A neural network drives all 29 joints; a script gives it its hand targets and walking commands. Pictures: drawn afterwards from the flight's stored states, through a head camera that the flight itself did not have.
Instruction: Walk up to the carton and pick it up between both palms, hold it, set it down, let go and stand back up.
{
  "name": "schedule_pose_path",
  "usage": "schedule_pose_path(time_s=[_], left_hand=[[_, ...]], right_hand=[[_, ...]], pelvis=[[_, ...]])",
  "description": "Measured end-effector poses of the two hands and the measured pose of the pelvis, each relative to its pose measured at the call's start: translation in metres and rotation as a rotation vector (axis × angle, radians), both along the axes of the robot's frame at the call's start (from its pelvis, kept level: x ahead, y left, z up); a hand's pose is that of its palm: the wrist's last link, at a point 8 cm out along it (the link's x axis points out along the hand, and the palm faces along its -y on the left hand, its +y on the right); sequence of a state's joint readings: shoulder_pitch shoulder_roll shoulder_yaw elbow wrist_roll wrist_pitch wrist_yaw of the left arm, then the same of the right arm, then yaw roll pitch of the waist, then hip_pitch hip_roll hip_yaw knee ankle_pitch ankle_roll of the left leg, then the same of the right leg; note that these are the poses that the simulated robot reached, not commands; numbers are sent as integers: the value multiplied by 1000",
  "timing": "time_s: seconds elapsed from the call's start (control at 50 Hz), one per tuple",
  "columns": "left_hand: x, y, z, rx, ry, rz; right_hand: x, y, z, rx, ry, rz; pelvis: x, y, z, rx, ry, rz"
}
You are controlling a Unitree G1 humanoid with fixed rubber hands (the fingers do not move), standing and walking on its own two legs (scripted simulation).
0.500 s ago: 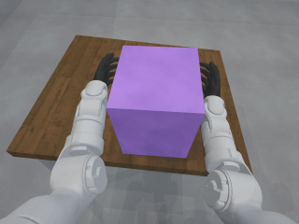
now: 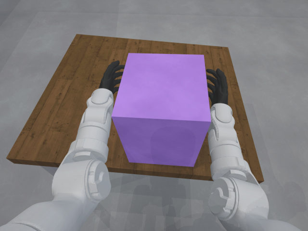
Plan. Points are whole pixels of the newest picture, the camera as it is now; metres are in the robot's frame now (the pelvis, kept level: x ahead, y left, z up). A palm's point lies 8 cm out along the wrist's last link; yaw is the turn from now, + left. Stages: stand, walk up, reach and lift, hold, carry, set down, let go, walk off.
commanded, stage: set down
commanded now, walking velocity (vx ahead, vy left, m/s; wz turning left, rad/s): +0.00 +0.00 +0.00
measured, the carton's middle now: (163, 113) +0.40 -0.03 +0.04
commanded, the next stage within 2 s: none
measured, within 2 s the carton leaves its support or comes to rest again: rests again in 1.68 s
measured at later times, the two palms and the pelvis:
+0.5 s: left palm (108, 93) +0.43 +0.12 +0.09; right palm (218, 103) +0.40 -0.17 +0.09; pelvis +0.00 +0.00 +0.00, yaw +0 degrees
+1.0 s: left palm (107, 94) +0.43 +0.12 +0.08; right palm (217, 102) +0.40 -0.17 +0.10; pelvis +0.00 +0.00 +0.00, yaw +0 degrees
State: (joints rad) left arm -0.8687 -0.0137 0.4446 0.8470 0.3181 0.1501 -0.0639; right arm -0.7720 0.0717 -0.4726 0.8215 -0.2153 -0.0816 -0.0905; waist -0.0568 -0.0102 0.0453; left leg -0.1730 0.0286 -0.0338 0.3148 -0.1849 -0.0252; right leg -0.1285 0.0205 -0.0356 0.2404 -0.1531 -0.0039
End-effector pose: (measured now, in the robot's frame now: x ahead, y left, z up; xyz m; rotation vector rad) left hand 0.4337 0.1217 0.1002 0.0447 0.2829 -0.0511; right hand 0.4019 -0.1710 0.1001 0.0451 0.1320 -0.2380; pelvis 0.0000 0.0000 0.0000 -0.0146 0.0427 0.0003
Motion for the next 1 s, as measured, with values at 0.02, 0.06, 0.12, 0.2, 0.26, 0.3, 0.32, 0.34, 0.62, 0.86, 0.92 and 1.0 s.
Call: schedule_pose_path(time_s=[0.02, 0.06, 0.12, 0.2, 0.26, 0.3, 0.32, 0.34, 0.62, 0.86, 0.92, 1.0], left_hand=[[0, 0, -1, -3, 1, 0], [-1, 1, -3, -10, -2, -1], [-2, 1, -5, -22, -10, 0], [-2, 2, -6, -35, -15, -1], [-2, 2, -9, -40, -9, -1], [-2, 2, -10, -39, -6, -1], [-3, 2, -10, -38, -4, -1], [-3, 2, -11, -35, -3, -1], [-4, 0, -13, -33, -4, 3], [-3, 3, -16, -67, -16, 6], [-2, 3, -17, -66, -17, 6], [-2, 2, -17, -60, -16, 6]], right_hand=[[-1, 0, 0, -2, 1, 0], [-1, 1, 0, -8, -1, -1], [-2, 2, 2, -19, -9, -3], [-3, 2, 4, -28, -13, -2], [-3, 2, 3, -26, -8, -1], [-3, 2, 2, -23, -5, 0], [-3, 2, 1, -22, -3, 0], [-4, 2, 0, -21, -1, 1], [-4, -1, -5, -10, -5, 5], [-4, 3, -1, -40, -7, 9], [-4, 3, -2, -38, -6, 10], [-3, 2, -3, -33, -5, 11]], pelvis=[[0, 0, 0, 0, 0, 0], [0, 0, 0, 0, 0, 0], [-1, 0, 0, 0, -1, 0], [-1, 1, 0, 0, -1, -1], [-1, 1, 0, 0, -1, -1], [-1, 1, 0, 0, 0, -2], [-1, 1, 0, 0, 1, -2], [-1, 1, 0, 0, 2, -3], [-1, 1, 0, 1, 6, -6], [0, 2, 0, 0, 7, -7], [0, 2, 0, 0, 8, -7], [1, 2, 0, 1, 9, -8]])
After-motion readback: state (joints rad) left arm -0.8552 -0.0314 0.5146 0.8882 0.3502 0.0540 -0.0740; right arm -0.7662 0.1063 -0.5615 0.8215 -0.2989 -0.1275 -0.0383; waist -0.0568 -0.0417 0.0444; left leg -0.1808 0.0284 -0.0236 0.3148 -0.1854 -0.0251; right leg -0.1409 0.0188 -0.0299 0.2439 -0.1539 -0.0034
